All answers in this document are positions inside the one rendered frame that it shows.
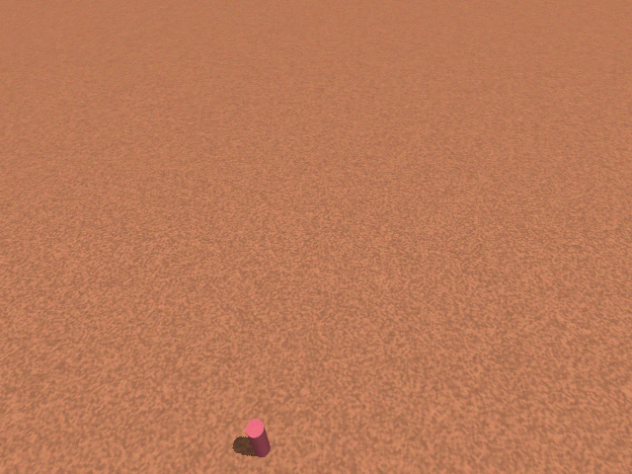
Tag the can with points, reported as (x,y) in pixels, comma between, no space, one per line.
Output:
(258,438)

